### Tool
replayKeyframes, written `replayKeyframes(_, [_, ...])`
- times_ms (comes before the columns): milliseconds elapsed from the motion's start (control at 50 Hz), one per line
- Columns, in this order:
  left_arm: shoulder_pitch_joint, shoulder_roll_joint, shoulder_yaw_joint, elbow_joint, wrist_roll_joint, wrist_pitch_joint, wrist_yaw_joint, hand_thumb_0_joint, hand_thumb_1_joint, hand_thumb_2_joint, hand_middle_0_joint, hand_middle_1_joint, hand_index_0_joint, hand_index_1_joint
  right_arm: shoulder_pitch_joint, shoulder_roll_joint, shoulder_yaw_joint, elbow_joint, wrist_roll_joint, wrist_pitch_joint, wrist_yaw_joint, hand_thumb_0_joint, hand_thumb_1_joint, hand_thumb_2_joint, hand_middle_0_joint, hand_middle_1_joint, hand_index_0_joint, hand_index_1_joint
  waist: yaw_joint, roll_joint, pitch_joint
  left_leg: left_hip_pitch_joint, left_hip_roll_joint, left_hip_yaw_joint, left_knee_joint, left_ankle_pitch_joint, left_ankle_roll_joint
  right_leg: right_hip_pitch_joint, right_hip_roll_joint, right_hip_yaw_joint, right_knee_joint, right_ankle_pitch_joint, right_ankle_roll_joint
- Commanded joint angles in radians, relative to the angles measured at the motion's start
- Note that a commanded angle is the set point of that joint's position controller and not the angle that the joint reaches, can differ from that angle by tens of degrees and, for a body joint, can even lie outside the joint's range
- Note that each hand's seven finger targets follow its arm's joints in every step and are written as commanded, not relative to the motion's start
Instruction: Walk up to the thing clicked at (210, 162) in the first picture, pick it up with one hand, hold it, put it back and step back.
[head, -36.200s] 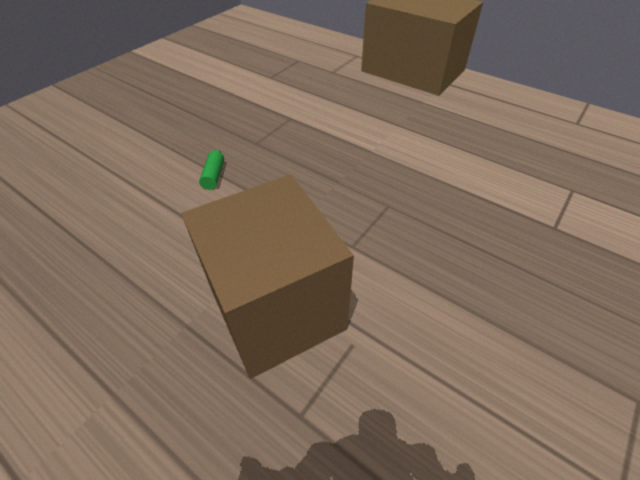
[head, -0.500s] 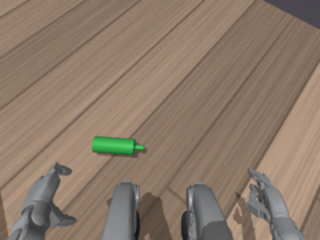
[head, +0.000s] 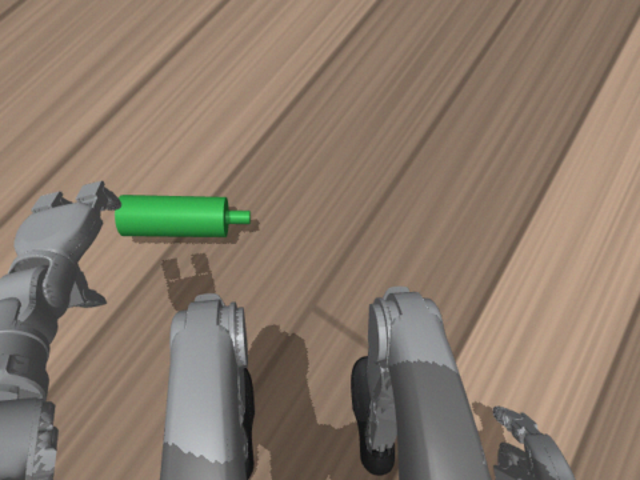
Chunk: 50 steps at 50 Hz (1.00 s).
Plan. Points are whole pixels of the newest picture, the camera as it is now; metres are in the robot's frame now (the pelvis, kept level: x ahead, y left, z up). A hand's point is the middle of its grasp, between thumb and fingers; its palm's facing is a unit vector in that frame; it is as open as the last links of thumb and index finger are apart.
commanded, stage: rise first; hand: left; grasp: from above
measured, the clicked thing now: (187, 216) +0.51 +0.24 -0.37
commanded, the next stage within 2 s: none
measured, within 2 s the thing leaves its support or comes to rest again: neither
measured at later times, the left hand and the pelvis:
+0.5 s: hand (114, 236) +0.43 +0.31 -0.21, palm faces -0.48 -0.04 -0.88, open 14.3 cm; pelvis +0.00 +0.01 -0.05, yaw -2 degrees
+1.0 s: hand (128, 229) +0.45 +0.30 -0.24, palm faces -0.46 -0.01 -0.89, open 14.1 cm; pelvis +0.01 +0.01 -0.07, yaw -3 degrees
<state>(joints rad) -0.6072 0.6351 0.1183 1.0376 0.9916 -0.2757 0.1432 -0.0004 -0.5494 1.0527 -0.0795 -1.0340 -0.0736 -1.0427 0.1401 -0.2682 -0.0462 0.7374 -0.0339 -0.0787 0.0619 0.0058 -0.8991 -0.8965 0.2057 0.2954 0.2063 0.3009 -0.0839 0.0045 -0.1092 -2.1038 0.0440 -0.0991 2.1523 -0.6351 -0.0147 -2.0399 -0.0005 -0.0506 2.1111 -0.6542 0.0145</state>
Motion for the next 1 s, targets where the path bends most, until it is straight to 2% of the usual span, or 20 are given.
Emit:
replayKeyframes(0, [-0.259, 0.308, 0.066, -0.084, 0.054, -0.031, 0.066, 0.0, -0.553, 1.057, -0.045, -1.001, -0.038, -1.008, 0.12, -0.213, -0.061, -0.061, -0.01, -0.008, -0.003, 0.0, -0.873, -0.896, 0.2, 0.3, 0.2, 0.3, 0.005, 0.167, -0.601, 0.445, -0.035, 0.042, -0.247, -0.033, 0.038, 0.221, 0.03, -0.061, -0.215, 0.013, -0.052])
replayKeyframes(120, [-0.365, 0.311, 0.042, -0.045, 0.128, -0.059, 0.13, 0.0, -0.581, 1.072, -0.049, -0.96, -0.033, -0.976, 0.149, -0.215, -0.053, -0.032, -0.03, 0.019, 0.01, 0.0, -0.89, -0.901, 0.2, 0.3, 0.2, 0.299, -0.026, 0.215, -0.625, 0.462, -0.039, 0.046, -0.179, 0.064, 0.031, 0.166, 0.028, -0.07, -0.156, 0.092, -0.055])
replayKeyframes(180, [-0.357, 0.308, 0.03, 0.029, 0.167, -0.054, 0.157, 0.0, -0.58, 1.068, -0.052, -0.953, -0.035, -0.969, 0.154, -0.223, -0.052, -0.024, -0.04, 0.032, 0.017, 0.0, -0.896, -0.902, 0.2, 0.3, 0.2, 0.3, -0.034, 0.204, -0.593, 0.435, -0.04, 0.045, -0.164, 0.062, 0.032, 0.143, 0.027, -0.076, -0.145, 0.093, -0.055])
replayKeyframes(200, [-0.39, 0.331, 0.043, 0.014, 0.18, -0.056, 0.167, 0.0, -0.58, 1.068, -0.053, -0.941, -0.036, -0.958, 0.156, -0.229, -0.052, -0.024, -0.044, 0.035, 0.019, 0.0, -0.897, -0.902, 0.2, 0.3, 0.2, 0.3, -0.035, 0.222, -0.601, 0.446, -0.039, 0.035, -0.17, 0.061, 0.028, 0.127, 0.025, -0.081, -0.13, 0.09, -0.055])
replayKeyframes(260, [-0.43, 0.325, 0.022, 0.035, 0.212, -0.05, 0.186, 0.0, -0.572, 1.055, -0.051, -0.957, -0.039, -0.969, 0.152, -0.231, -0.053, -0.015, -0.052, 0.042, 0.025, 0.0, -0.898, -0.902, 0.2, 0.3, 0.2, 0.3, -0.037, 0.252, -0.622, 0.463, -0.037, 0.034, -0.155, 0.056, 0.025, 0.095, 0.024, -0.084, -0.108, 0.089, -0.057])
replayKeyframes(280, [-0.443, 0.332, 0.028, 0.044, 0.217, -0.051, 0.191, 0.0, -0.577, 1.059, -0.053, -0.951, -0.038, -0.965, 0.15, -0.234, -0.053, -0.014, -0.056, 0.043, 0.029, 0.0, -0.899, -0.902, 0.2, 0.3, 0.2, 0.3, -0.047, 0.266, -0.61, 0.458, -0.037, 0.028, -0.151, 0.058, 0.024, 0.086, 0.02, -0.087, -0.096, 0.091, -0.054])
replayKeyframes(300, [-0.453, 0.342, 0.033, 0.041, 0.226, -0.051, 0.199, 0.0, -0.564, 1.04, -0.053, -0.966, -0.045, -0.973, 0.156, -0.231, -0.051, -0.012, -0.059, 0.044, 0.029, 0.0, -0.901, -0.903, 0.2, 0.3, 0.2, 0.3, -0.041, 0.264, -0.62, 0.463, -0.038, 0.032, -0.146, 0.062, 0.025, 0.086, 0.023, -0.088, -0.097, 0.091, -0.056])
replayKeyframes(340, [-0.468, 0.331, 0.023, 0.054, 0.236, -0.046, 0.21, 0.0, -0.566, 1.044, -0.055, -0.96, -0.044, -0.969, 0.157, -0.228, -0.048, -0.007, -0.065, 0.047, 0.031, 0.0, -0.901, -0.902, 0.2, 0.3, 0.2, 0.3, -0.05, 0.239, -0.634, 0.455, -0.039, 0.043, -0.117, 0.083, 0.031, 0.105, 0.026, -0.084, -0.101, 0.112, -0.054])
replayKeyframes(360, [-0.484, 0.343, 0.027, 0.062, 0.243, -0.046, 0.214, 0.0, -0.562, 1.037, -0.058, -0.963, -0.05, -0.971, 0.164, -0.224, -0.043, -0.007, -0.069, 0.049, 0.034, 0.0, -0.905, -0.903, 0.2, 0.3, 0.2, 0.3, -0.063, 0.236, -0.637, 0.434, -0.043, 0.05, -0.101, 0.104, 0.035, 0.126, 0.027, -0.081, -0.102, 0.132, -0.051])
replayKeyframes(380, [-0.481, 0.353, 0.031, 0.07, 0.248, -0.045, 0.218, 0.0, -0.554, 1.025, -0.059, -0.972, -0.055, -0.975, 0.164, -0.226, -0.043, -0.003, -0.072, 0.05, 0.035, 0.0, -0.906, -0.904, 0.2, 0.3, 0.2, 0.3, -0.057, 0.217, -0.648, 0.434, -0.042, 0.055, -0.089, 0.121, 0.038, 0.139, 0.029, -0.079, -0.102, 0.147, -0.05])
replayKeyframes(400, [-0.488, 0.351, 0.024, 0.1, 0.252, -0.044, 0.221, 0.0, -0.551, 1.022, -0.054, -0.981, -0.053, -0.981, 0.164, -0.227, -0.04, -0.003, -0.075, 0.051, 0.037, 0.0, -0.907, -0.904, 0.2, 0.3, 0.2, 0.3, -0.073, 0.205, -0.63, 0.4, -0.042, 0.057, -0.075, 0.114, 0.042, 0.135, 0.03, -0.08, -0.1, 0.144, -0.047])
replayKeyframes(540, [-0.491, 0.362, 0.017, 0.154, 0.286, -0.055, 0.22, 0.0, -0.547, 1.013, -0.059, -0.988, -0.06, -0.985, 0.17, -0.225, -0.028, 0.004, -0.093, 0.058, 0.044, 0.0, -0.909, -0.904, 0.2, 0.3, 0.2, 0.3, -0.082, 0.209, -0.625, 0.371, -0.044, 0.061, -0.038, 0.134, 0.043, 0.144, 0.035, -0.087, -0.073, 0.162, -0.045])
replayKeyframes(580, [-0.491, 0.401, 0.042, 0.155, 0.292, -0.063, 0.225, 0.0, -0.547, 1.015, -0.06, -0.984, -0.06, -0.982, 0.179, -0.222, -0.024, 0.01, -0.096, 0.066, 0.047, 0.0, -0.908, -0.903, 0.2, 0.3, 0.2, 0.3, -0.078, 0.196, -0.64, 0.341, -0.047, 0.065, -0.029, 0.129, 0.047, 0.172, 0.039, -0.085, -0.076, 0.158, -0.043])
replayKeyframes(620, [-0.513, 0.371, 0.014, 0.137, 0.293, -0.069, 0.224, 0.0, -0.548, 1.018, -0.058, -0.989, -0.059, -0.987, 0.152, -0.222, -0.021, -0.007, -0.097, 0.065, 0.048, 0.0, -0.906, -0.903, 0.2, 0.3, 0.2, 0.3, -0.079, 0.207, -0.614, 0.347, -0.045, 0.059, -0.033, 0.101, 0.045, 0.131, 0.04, -0.088, -0.068, 0.129, -0.048])
replayKeyframes(820, [-0.541, 0.397, 0.033, 0.177, 0.305, -0.077, 0.277, 0.0, -0.54, 1.008, -0.053, -1.003, -0.06, -0.994, 0.161, -0.234, -0.003, 0.006, -0.114, 0.059, 0.05, 0.0, -0.905, -0.902, 0.2, 0.3, 0.2, 0.3, -0.1, 0.248, -0.595, 0.334, -0.041, 0.054, -0.006, 0.098, 0.041, 0.086, 0.041, -0.1, -0.032, 0.13, -0.048])
replayKeyframes(840, [-0.527, 0.376, 0.021, 0.18, 0.31, -0.073, 0.279, 0.0, -0.553, 1.019, -0.056, -1.0, -0.057, -0.997, 0.163, -0.233, -0.001, 0.009, -0.116, 0.059, 0.05, 0.0, -0.907, -0.902, 0.2, 0.3, 0.2, 0.3, -0.095, 0.254, -0.598, 0.348, -0.042, 0.053, -0.006, 0.109, 0.039, 0.086, 0.041, -0.101, -0.028, 0.141, -0.05])
replayKeyframes(860, [-0.543, 0.4, 0.035, 0.177, 0.31, -0.071, 0.284, 0.0, -0.541, 1.009, -0.054, -1.003, -0.06, -0.995, 0.161, -0.238, -0.004, 0.009, -0.112, 0.057, 0.05, 0.0, -0.905, -0.902, 0.2, 0.3, 0.2, 0.3, -0.094, 0.264, -0.609, 0.359, -0.038, 0.051, -0.004, 0.114, 0.038, 0.076, 0.042, -0.102, -0.022, 0.145, -0.05])
replayKeyframes(920, [-0.543, 0.4, 0.039, 0.179, 0.313, -0.057, 0.298, 0.0, -0.544, 1.012, -0.054, -1.004, -0.059, -0.997, 0.168, -0.24, -0.003, 0.011, -0.117, 0.056, 0.053, 0.0, -0.905, -0.902, 0.2, 0.3, 0.2, 0.3, -0.096, 0.289, -0.626, 0.371, -0.039, 0.048, -0.008, 0.125, 0.034, 0.077, 0.04, -0.106, -0.008, 0.156, -0.05])
replayKeyframes(960, [-0.552, 0.39, 0.028, 0.199, 0.307, -0.049, 0.296, 0.0, -0.542, 1.008, -0.053, -1.006, -0.059, -0.998, 0.171, -0.242, -0.003, 0.01, -0.116, 0.052, 0.054, 0.0, -0.906, -0.902, 0.2, 0.3, 0.2, 0.3, -0.112, 0.276, -0.6, 0.351, -0.037, 0.045, -0.004, 0.107, 0.037, 0.06, 0.04, -0.107, -0.008, 0.144, -0.05])
replayKeyframes(980, [-0.554, 0.382, 0.018, 0.202, 0.308, -0.048, 0.296, 0.0, -0.543, 1.01, -0.053, -1.009, -0.059, -1.002, 0.163, -0.241, 0.001, 0.008, -0.117, 0.052, 0.052, 0.0, -0.905, -0.902, 0.2, 0.3, 0.2, 0.3, -0.109, 0.267, -0.595, 0.34, -0.038, 0.046, -0.005, 0.097, 0.037, 0.055, 0.041, -0.108, -0.014, 0.138, -0.051])
